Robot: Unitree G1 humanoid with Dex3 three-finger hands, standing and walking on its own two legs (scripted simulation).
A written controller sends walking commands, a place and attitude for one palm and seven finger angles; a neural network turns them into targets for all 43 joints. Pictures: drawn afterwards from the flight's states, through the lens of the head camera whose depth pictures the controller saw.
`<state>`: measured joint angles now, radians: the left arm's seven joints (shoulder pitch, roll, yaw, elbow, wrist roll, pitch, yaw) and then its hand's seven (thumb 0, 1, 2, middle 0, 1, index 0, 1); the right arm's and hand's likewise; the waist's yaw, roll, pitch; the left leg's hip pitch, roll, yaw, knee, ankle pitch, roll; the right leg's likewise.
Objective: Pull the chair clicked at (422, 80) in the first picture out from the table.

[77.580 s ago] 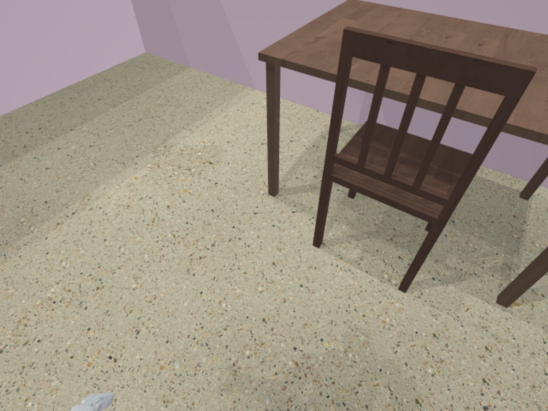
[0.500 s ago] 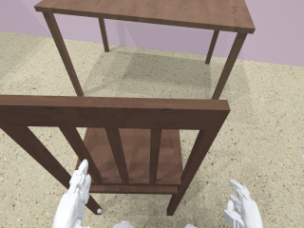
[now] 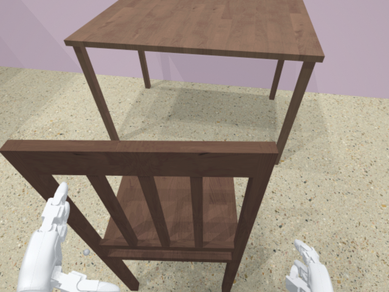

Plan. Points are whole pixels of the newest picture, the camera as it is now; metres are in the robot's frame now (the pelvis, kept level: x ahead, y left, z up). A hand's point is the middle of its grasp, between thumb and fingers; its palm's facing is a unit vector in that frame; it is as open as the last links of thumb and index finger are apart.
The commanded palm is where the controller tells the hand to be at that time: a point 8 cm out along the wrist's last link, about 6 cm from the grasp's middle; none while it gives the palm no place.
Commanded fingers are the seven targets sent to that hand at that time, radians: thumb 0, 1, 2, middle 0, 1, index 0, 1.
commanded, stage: draw the hand back to the body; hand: left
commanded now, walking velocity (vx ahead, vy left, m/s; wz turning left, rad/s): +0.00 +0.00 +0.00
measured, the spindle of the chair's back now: (157, 215) +0.29 +0.12 -0.02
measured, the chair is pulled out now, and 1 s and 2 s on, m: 0.65 0.65 0.65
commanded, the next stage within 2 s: step back with the hand held close in 0.94 s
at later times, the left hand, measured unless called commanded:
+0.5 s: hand (30, 207) +0.20 +0.26 +0.18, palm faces +0.45 -0.77 -0.44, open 9.9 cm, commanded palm +0.16 +0.30 +0.21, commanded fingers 0.00 0.83 0.87 -0.19 -0.28 -0.19 -0.28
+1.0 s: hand (24, 184) +0.22 +0.26 +0.20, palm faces +0.48 -0.77 -0.42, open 7.4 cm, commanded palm +0.17 +0.30 +0.22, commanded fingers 0.00 0.90 0.90 -0.20 -0.30 -0.20 -0.30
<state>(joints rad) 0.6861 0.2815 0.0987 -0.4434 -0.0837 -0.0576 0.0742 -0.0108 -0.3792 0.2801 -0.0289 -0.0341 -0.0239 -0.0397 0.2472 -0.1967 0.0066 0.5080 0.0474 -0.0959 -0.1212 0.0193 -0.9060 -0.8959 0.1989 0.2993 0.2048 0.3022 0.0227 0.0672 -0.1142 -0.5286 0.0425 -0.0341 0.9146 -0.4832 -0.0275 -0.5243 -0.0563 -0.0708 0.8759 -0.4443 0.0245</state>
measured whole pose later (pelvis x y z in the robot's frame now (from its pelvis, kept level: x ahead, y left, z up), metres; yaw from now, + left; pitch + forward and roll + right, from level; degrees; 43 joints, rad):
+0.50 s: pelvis +0.02 +0.00 +0.04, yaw +0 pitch -3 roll -1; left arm 0.55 0.35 0.27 -0.45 -0.05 0.01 0.19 0.00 0.48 0.70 -0.16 -0.21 -0.20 -0.25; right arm 0.20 -0.22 0.03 0.63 0.02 -0.16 -0.11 0.02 -0.91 -0.90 0.20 0.30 0.21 0.30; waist 0.08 0.08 0.01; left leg -0.15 0.04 -0.02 0.56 -0.36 -0.03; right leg -0.15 -0.05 -0.08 0.54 -0.33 0.03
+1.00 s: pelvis +0.02 +0.00 +0.04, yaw -2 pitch -4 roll +0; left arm 0.48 0.33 0.35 -0.40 -0.05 -0.08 0.17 0.01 0.89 0.90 -0.14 -0.27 -0.21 -0.31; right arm 0.19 -0.24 -0.02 0.67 0.02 -0.10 -0.09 0.02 -0.91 -0.90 0.20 0.30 0.20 0.30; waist 0.05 0.08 0.03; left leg -0.09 0.05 0.01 0.47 -0.31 -0.03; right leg -0.11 -0.04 -0.05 0.46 -0.28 0.03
